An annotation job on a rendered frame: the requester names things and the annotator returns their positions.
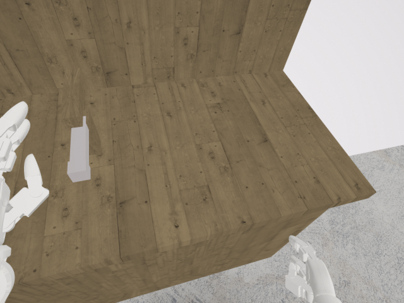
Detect left robot forearm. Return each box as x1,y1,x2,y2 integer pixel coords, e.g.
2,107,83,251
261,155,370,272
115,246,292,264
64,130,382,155
0,245,15,303

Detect counter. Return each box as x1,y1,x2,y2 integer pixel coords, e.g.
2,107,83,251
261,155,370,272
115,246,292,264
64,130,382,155
0,0,376,303

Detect left robot hand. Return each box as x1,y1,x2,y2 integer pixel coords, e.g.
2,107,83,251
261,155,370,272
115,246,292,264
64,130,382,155
0,101,49,246

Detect right robot hand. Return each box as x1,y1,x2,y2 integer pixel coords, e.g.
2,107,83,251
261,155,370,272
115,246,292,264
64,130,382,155
285,235,336,303

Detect tap lever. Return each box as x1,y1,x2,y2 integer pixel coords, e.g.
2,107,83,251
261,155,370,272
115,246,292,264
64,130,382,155
67,116,90,182

